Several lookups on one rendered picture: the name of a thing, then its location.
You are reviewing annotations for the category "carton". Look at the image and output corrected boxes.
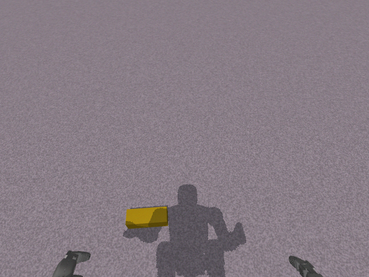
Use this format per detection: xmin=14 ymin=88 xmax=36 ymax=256
xmin=126 ymin=207 xmax=168 ymax=229

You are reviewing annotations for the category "left robot hand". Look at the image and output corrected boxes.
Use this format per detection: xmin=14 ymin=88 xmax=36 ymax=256
xmin=52 ymin=250 xmax=91 ymax=277

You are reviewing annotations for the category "right robot hand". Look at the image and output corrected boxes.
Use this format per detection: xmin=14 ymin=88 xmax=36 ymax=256
xmin=289 ymin=256 xmax=323 ymax=277

